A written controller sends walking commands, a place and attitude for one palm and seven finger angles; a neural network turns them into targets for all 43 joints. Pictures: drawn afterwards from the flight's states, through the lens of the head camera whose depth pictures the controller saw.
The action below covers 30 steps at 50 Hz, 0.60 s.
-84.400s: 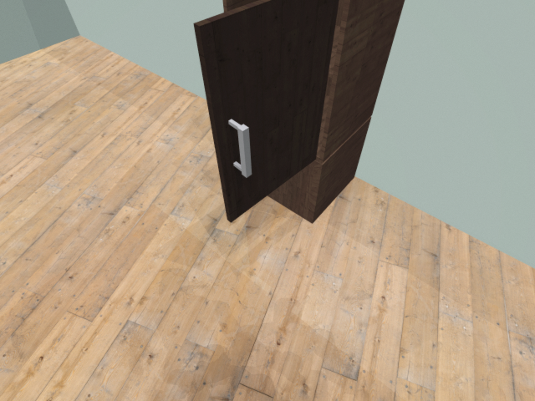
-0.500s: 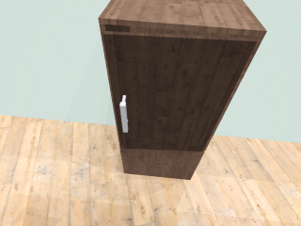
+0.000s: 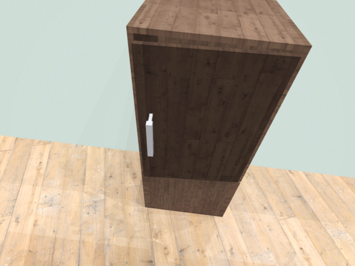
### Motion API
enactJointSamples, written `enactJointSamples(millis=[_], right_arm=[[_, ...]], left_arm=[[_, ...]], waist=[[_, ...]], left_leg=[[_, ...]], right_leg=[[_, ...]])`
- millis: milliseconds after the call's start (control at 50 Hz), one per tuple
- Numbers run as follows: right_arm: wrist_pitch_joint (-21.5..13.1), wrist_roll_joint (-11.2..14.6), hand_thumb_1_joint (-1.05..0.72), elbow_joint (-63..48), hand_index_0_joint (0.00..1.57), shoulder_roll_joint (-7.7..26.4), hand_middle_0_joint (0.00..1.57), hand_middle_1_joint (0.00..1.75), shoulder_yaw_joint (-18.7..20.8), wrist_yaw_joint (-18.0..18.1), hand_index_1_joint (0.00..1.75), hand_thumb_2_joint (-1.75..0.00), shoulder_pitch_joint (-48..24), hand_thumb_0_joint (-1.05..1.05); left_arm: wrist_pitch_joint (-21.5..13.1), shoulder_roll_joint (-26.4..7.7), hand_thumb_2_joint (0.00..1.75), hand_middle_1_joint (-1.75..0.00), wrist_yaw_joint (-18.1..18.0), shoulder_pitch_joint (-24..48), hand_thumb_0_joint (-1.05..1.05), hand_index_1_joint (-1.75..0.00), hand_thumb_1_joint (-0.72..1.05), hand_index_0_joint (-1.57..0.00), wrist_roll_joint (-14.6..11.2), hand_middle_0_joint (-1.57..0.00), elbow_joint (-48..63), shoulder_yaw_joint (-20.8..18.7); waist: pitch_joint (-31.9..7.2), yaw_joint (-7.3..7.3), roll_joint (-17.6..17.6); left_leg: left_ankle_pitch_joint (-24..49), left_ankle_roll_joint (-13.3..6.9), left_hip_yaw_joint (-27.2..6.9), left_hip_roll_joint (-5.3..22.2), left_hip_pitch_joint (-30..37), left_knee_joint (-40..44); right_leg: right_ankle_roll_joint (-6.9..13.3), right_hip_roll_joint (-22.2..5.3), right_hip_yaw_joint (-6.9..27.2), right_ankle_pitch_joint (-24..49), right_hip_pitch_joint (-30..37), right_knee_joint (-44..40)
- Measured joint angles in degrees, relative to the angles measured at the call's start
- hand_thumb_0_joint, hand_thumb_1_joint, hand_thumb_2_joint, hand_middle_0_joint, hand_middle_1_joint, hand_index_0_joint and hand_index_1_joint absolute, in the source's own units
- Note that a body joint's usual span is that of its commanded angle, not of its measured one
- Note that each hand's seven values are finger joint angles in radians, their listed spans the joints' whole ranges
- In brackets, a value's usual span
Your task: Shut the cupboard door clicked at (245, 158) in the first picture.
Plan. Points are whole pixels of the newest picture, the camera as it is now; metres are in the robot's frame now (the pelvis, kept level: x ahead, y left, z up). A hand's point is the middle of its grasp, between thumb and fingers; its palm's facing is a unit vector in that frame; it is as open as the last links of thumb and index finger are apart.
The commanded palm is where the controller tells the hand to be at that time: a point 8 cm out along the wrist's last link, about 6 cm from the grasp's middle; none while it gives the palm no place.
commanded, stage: shuffle to correct the standing spot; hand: left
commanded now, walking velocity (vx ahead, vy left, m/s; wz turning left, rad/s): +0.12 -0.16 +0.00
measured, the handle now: (150, 135) +0.52 +0.12 -0.05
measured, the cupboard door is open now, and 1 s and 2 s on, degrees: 4 4 4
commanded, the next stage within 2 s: come to a stop and stand still in 0.50 s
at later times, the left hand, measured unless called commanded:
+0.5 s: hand out of the picture -0.03 +0.10 -0.19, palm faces +0.07 -0.99 -0.11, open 7.3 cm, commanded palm none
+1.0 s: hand out of the picture +0.11 +0.11 -0.18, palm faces +0.01 -0.98 -0.22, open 7.3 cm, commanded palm none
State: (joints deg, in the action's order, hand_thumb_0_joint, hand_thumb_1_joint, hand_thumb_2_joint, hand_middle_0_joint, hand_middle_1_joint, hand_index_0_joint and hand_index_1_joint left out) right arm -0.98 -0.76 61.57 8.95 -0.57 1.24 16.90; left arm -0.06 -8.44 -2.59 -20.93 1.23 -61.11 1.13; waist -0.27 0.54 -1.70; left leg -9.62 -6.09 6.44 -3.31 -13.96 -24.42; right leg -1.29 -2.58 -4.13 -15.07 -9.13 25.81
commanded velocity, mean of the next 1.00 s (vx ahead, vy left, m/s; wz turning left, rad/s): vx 0.04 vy -0.08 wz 0.00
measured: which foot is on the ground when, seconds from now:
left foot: down 0.00-0.36, up 0.38-0.58, down 0.60-1.00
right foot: down 0.00-0.62, up 0.64-0.96, down 0.98-1.00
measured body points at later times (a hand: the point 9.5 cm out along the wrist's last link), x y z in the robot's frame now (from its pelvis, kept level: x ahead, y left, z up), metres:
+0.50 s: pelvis +0.03 -0.05 +0.00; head +0.03 -0.02 +0.45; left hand -0.03 +0.15 -0.17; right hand +0.02 -0.28 -0.15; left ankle +0.03 +0.04 -0.71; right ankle -0.01 -0.14 -0.74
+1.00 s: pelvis +0.07 -0.08 -0.01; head +0.10 -0.06 +0.44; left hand +0.11 +0.16 -0.17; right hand +0.06 -0.29 -0.16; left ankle +0.07 +0.02 -0.74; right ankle +0.08 -0.22 -0.74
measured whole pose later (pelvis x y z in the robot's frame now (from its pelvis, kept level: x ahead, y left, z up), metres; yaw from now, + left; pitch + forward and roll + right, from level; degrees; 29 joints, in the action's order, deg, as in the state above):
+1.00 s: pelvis +0.07 -0.08 -0.01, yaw -1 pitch +0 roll +0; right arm 0.0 -1.1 61.7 6.5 1.1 2.0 16.5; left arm 0.7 -11.2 -2.2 -13.3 1.3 -57.6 -2.1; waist 3.9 0.2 -2.2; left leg -16.4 -1.9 7.9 1.6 -15.3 -31.5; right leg -1.7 -4.4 -2.5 -14.0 -15.2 29.7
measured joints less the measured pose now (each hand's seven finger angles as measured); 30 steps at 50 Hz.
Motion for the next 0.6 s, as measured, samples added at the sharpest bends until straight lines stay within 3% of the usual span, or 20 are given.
enactJointSamples(millis=[180,340,500,540,600], right_arm=[[1.0,-0.4,-0.91,0.7,0.20,-1.0,0.20,0.30,1.0,0.5,0.30,-0.90,0.9,0.01],[1.3,-0.7,-0.91,0.8,0.20,-0.5,0.20,0.30,2.1,0.8,0.30,-0.90,1.7,0.01],[1.2,-0.5,-0.91,0.4,0.20,-1.9,0.20,0.29,2.0,0.0,0.30,-0.90,1.4,0.01],[0.9,-0.6,-0.92,0.2,0.20,-1.8,0.20,0.29,2.1,0.3,0.30,-0.90,0.6,0.02],[-0.5,-0.5,-0.94,-0.6,0.20,-1.5,0.20,0.29,1.8,0.5,0.30,-0.90,-0.3,0.02]], left_arm=[[1.8,0.3,0.90,-0.30,1.2,-2.1,0.01,-0.29,0.91,-0.20,0.8,-0.20,-0.1,-0.8],[1.7,0.9,0.90,-0.30,2.0,-3.1,0.01,-0.29,0.91,-0.20,0.8,-0.20,0.9,-1.7],[-0.1,0.8,0.90,-0.30,0.9,-4.6,0.01,-0.29,0.91,-0.20,0.7,-0.20,0.8,-2.3],[-0.3,1.0,0.90,-0.30,0.9,-4.6,0.01,-0.29,0.91,-0.20,0.8,-0.20,0.4,-2.2],[-0.3,1.3,0.90,-0.30,1.2,-5.0,0.01,-0.29,0.91,-0.20,0.4,-0.20,-0.1,-2.0]], waist=[[-0.7,-0.14,-0.8],[-0.5,-0.11,0.8],[-0.7,0.86,-1.0],[-0.3,1.06,-1.4],[0.2,1.10,-1.6]], left_leg=[[-1.0,0.4,0.7,0.8,-1.4,-1.7],[-3.7,2.4,0.1,3.5,-3.4,-5.4],[-14.4,3.5,-1.3,5.1,-9.5,-23.0],[-14.0,3.8,-0.6,5.1,-9.1,-20.9],[-7.8,3.8,0.7,5.1,-5.2,-10.4]], right_leg=[[2.8,0.7,0.9,-3.9,-2.7,4.2],[2.8,2.8,-0.3,-1.8,-2.8,3.0],[4.7,4.9,-1.9,-2.3,-0.2,-0.2],[4.6,5.1,-2.1,-2.8,0.6,-0.4],[3.9,5.5,-2.2,-5.5,0.5,2.8]])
